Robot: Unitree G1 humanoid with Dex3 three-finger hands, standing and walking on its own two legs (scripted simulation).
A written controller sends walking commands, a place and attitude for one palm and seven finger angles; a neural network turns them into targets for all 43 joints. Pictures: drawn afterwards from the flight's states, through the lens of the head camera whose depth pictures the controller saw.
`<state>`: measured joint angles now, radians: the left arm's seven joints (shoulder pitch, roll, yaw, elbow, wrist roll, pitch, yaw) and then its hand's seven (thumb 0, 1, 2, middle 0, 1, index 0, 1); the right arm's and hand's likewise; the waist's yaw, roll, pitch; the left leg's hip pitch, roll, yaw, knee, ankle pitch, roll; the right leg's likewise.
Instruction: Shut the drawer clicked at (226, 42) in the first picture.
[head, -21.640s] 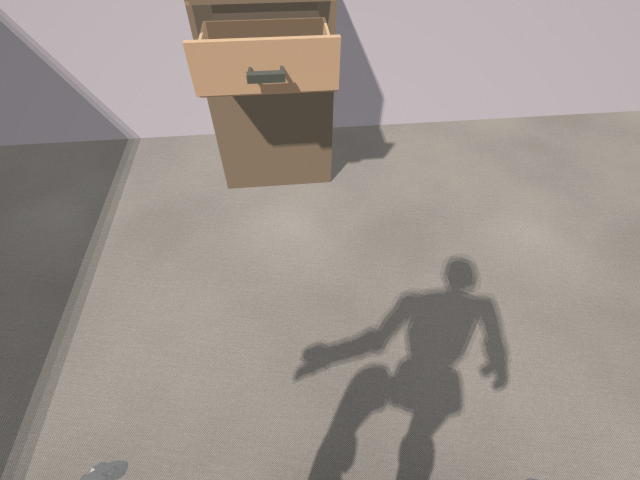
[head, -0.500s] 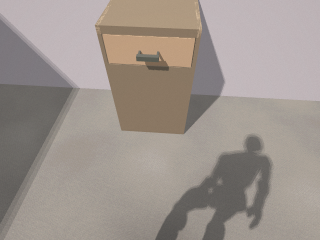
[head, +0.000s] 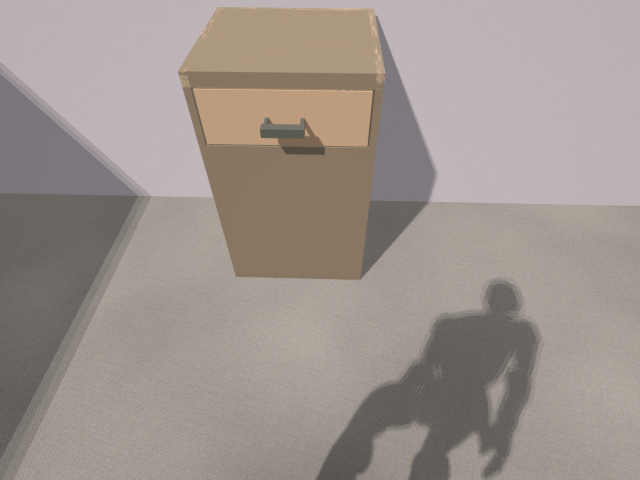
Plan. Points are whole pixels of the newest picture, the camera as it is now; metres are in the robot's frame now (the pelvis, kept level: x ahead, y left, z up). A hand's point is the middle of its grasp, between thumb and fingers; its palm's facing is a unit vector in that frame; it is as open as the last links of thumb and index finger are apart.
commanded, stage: let the arm hang, fingers relaxed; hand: left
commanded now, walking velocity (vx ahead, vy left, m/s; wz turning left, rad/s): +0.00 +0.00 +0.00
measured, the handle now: (283, 126) +0.92 +0.14 -0.07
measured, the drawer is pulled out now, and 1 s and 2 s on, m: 0.00 0.00 0.00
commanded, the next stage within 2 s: look to check the result in 0.02 s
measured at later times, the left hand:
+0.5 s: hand out of the picture -0.01 +0.15 -0.17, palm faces +0.05 -0.98 -0.18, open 7.4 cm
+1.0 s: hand out of the picture +0.02 +0.16 -0.17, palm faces +0.03 -0.98 -0.21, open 7.4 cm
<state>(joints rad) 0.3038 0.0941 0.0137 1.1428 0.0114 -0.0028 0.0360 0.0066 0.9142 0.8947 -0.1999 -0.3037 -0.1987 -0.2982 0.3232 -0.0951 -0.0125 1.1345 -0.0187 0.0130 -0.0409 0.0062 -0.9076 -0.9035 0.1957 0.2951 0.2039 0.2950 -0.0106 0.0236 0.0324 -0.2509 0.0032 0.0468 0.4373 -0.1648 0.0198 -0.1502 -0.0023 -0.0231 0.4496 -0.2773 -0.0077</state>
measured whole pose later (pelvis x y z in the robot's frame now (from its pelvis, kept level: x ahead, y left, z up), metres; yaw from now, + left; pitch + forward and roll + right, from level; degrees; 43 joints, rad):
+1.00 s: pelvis +0.02 -0.02 +0.00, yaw +0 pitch -1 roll +0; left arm 0.25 0.15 0.02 1.15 0.01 -0.01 0.03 0.01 0.91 0.89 -0.20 -0.30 -0.20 -0.30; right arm 0.24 -0.17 -0.02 1.14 -0.02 0.01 -0.04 0.01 -0.91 -0.90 0.20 0.30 0.20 0.29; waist -0.01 0.02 0.06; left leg -0.20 0.03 0.04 0.40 -0.17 -0.01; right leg -0.09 0.02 -0.03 0.39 -0.27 -0.03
